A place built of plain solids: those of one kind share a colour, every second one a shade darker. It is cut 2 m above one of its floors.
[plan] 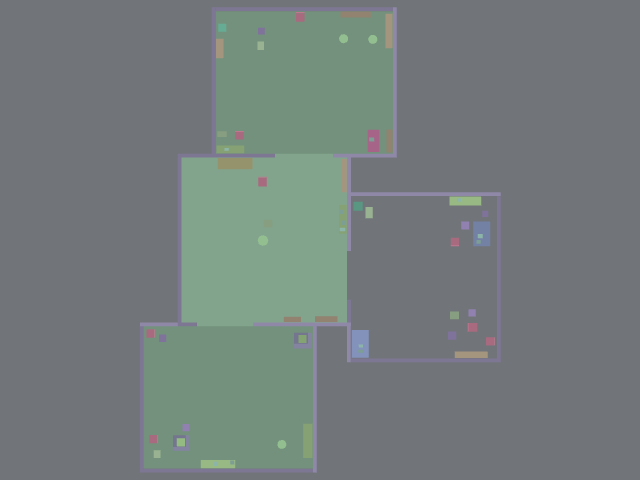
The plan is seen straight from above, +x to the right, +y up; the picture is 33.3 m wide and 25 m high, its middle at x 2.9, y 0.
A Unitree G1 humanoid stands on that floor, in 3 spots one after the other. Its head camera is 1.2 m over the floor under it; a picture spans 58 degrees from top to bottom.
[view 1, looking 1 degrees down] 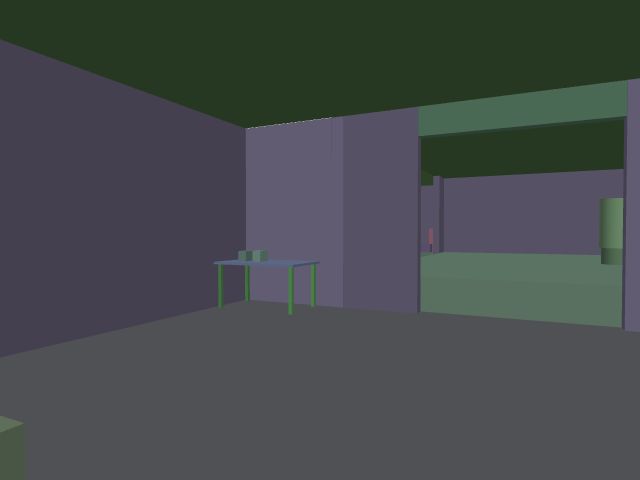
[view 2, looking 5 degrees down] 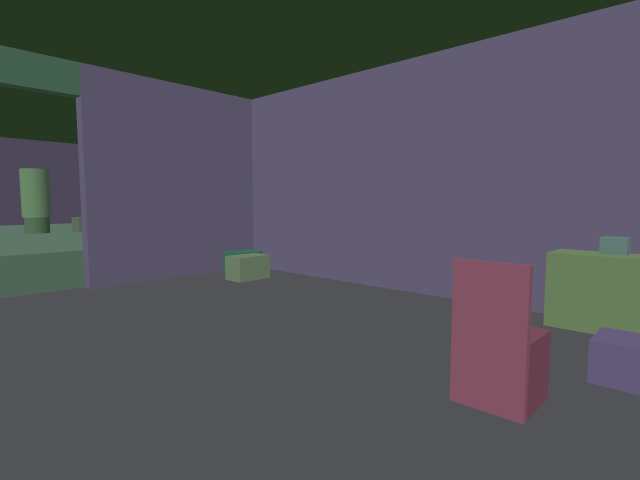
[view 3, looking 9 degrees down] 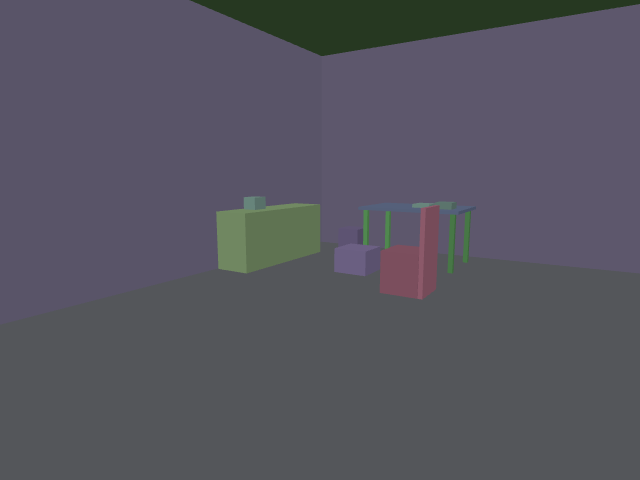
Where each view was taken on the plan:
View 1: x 10.87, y -1.60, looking -154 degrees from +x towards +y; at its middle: wall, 7.08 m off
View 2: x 10.87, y -2.72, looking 133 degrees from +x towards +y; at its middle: wall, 6.87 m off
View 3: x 5.84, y -1.60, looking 32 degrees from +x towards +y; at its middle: sideboard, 6.50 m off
